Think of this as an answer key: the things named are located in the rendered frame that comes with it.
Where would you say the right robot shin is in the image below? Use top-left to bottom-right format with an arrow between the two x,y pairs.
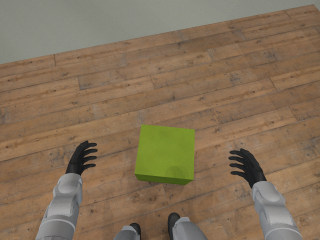
175,217 -> 190,225

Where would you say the left robot hand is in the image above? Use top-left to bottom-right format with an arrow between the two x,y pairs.
65,140 -> 98,176

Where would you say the left robot thigh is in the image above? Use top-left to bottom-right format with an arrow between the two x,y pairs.
113,230 -> 140,240

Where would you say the right robot forearm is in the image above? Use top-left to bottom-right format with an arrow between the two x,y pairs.
251,181 -> 303,240

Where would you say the carton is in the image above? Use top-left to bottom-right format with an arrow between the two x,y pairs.
134,124 -> 195,185

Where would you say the right robot hand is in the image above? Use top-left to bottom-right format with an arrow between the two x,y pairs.
228,148 -> 267,189

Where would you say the left robot forearm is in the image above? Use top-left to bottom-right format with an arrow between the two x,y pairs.
35,173 -> 83,240

